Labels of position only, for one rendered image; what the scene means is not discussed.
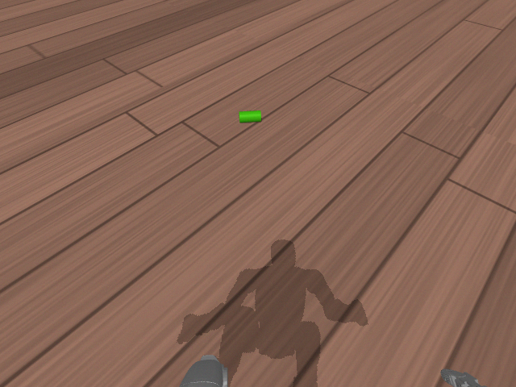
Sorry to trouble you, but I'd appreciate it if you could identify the can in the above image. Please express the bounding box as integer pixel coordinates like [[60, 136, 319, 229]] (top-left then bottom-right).
[[239, 110, 261, 123]]

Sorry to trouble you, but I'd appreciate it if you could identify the right robot hand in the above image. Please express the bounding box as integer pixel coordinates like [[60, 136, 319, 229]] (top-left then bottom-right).
[[441, 369, 487, 387]]

